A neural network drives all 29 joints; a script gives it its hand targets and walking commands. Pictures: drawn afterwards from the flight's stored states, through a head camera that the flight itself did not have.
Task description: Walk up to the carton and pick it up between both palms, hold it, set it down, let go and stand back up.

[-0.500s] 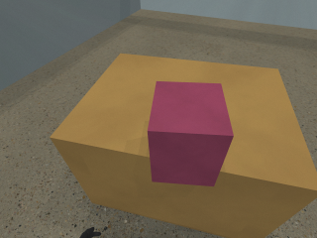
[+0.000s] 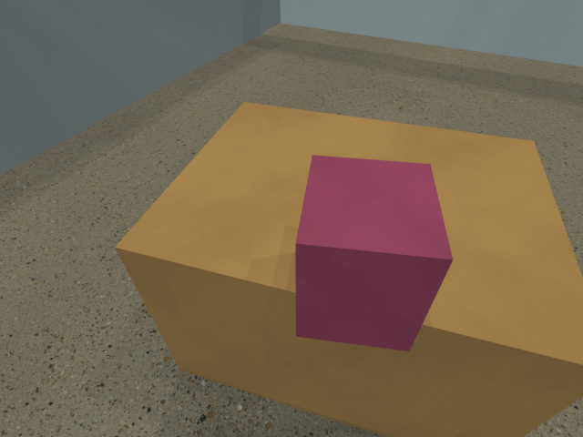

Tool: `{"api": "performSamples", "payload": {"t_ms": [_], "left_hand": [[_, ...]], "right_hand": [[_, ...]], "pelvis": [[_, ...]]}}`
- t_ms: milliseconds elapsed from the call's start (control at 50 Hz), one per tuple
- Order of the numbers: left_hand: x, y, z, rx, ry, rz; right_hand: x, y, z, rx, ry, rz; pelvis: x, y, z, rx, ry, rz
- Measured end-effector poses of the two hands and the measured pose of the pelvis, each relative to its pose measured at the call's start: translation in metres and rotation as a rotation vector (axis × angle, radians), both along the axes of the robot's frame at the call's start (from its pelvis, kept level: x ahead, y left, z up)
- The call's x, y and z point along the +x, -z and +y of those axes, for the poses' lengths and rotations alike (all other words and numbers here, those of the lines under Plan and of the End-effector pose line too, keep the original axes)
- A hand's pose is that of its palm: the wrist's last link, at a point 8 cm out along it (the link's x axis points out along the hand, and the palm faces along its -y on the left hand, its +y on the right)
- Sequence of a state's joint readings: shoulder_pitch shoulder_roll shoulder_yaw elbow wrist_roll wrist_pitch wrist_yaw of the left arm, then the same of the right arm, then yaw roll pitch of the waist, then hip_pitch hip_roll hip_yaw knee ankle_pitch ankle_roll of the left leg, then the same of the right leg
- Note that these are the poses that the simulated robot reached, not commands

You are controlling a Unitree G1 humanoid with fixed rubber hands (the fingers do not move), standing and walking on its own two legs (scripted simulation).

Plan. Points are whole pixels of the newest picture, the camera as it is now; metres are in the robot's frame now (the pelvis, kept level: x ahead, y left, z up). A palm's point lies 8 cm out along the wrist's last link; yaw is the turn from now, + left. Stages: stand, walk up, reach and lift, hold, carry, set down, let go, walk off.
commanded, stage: stand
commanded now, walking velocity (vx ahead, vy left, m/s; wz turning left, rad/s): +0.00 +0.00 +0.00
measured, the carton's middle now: (360, 253) +0.44 -0.07 +0.00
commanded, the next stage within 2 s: none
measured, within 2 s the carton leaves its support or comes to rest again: neither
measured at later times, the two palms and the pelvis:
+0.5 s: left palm out of the picture -0.02 +0.20 -0.15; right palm out of the picture +0.00 -0.21 -0.14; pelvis +0.01 -0.01 +0.00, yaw +0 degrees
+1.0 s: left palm out of the picture -0.02 +0.17 -0.15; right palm out of the picture -0.01 -0.22 -0.15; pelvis +0.02 -0.02 +0.00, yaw +0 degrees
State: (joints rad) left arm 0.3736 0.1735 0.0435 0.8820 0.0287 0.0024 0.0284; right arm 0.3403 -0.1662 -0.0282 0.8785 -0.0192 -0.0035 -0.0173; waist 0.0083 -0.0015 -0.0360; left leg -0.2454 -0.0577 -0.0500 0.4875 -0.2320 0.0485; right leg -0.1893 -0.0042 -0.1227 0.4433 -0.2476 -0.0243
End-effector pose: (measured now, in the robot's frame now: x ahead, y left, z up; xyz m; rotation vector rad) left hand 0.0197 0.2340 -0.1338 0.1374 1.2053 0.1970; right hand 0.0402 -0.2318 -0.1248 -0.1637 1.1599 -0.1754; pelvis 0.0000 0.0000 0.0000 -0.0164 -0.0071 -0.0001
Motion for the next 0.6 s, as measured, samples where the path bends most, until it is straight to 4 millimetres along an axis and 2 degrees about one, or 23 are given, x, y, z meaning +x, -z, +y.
{"api": "performSamples", "payload": {"t_ms": [260,600], "left_hand": [[-0.028,0.007,-0.018,-0.036,-0.029,0.12],[-0.035,0.013,-0.042,-0.066,-0.036,0.201]], "right_hand": [[-0.027,0.01,0.01,0.033,0.028,0.108],[-0.043,0.018,0.018,0.068,0.046,0.204]], "pelvis": [[0.005,-0.002,-0.001,0.008,0.0,-0.002],[0.014,-0.002,-0.01,0.012,-0.001,-0.014]]}}
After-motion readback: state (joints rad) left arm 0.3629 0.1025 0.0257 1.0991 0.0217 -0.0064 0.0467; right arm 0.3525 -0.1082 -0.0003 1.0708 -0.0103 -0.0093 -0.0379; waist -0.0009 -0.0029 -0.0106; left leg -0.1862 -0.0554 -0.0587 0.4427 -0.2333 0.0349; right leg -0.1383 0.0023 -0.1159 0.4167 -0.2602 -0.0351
